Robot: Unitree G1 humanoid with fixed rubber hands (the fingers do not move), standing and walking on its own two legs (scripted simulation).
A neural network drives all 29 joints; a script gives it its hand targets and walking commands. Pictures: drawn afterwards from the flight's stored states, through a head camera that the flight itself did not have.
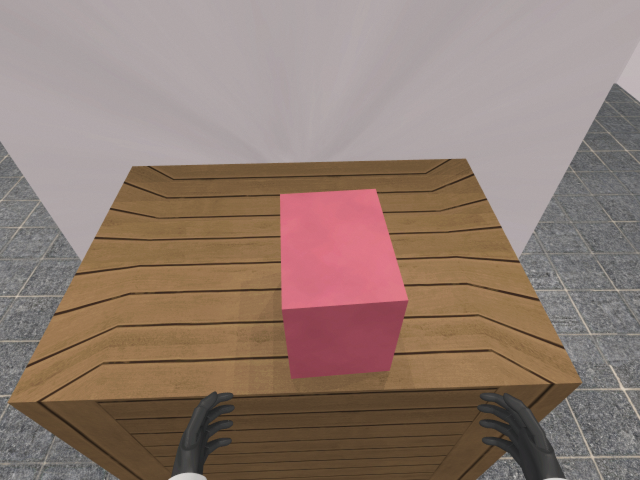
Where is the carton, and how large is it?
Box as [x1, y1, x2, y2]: [280, 189, 407, 378]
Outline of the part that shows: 375,189 280,194 282,314 291,378 389,370 407,303 407,297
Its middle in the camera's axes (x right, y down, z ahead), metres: +0.02 +0.07 +0.64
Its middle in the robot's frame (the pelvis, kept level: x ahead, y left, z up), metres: +0.43 +0.00 -0.03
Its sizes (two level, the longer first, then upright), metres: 0.229 0.161 0.196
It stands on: a pedestal, 0.65 m high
